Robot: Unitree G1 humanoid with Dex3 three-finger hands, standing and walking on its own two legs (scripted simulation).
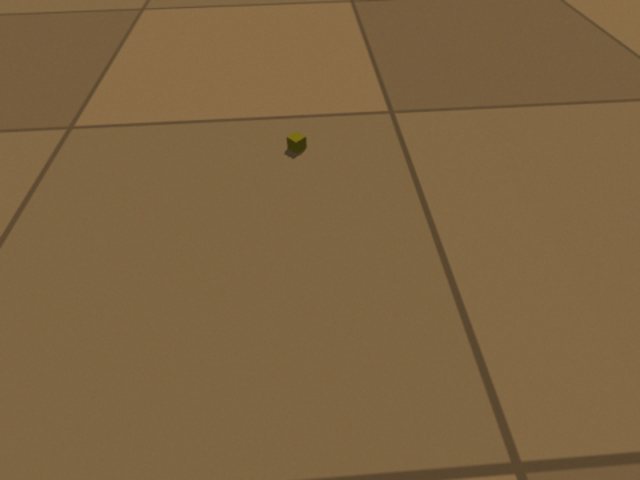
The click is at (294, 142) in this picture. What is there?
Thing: cube
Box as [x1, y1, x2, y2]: [287, 131, 306, 153]
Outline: 296,131 287,136 287,146 289,149 297,153 306,147 305,136
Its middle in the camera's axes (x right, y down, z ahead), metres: -0.12 -0.53 +2.06
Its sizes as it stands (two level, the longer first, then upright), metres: 0.072 0.072 0.072
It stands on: the floor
